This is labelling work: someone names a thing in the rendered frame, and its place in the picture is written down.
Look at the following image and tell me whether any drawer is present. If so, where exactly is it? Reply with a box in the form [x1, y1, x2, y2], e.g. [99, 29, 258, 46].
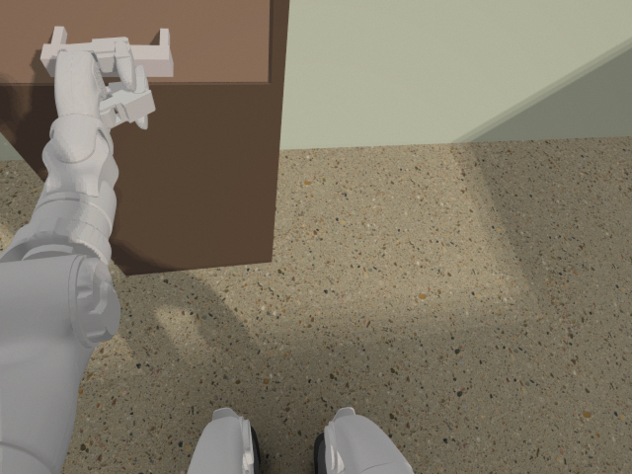
[0, 0, 270, 83]

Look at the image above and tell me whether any robot left upper arm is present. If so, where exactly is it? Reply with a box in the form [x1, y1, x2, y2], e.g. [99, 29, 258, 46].
[0, 254, 120, 474]

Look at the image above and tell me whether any robot right shin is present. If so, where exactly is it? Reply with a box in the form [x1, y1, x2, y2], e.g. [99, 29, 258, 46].
[325, 407, 356, 474]

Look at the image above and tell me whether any robot left thigh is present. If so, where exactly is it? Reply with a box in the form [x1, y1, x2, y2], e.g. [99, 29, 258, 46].
[187, 416, 254, 474]

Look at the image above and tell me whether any robot left forearm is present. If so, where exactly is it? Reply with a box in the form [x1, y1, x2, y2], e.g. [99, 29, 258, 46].
[0, 115, 119, 268]

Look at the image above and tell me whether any handle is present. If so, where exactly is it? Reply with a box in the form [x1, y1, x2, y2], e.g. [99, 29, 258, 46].
[40, 27, 174, 77]

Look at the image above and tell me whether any robot left hand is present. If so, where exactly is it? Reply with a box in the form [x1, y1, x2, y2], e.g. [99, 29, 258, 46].
[54, 37, 155, 132]

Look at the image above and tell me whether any cabinet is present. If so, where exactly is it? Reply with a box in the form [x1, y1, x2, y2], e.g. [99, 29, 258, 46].
[0, 0, 289, 276]

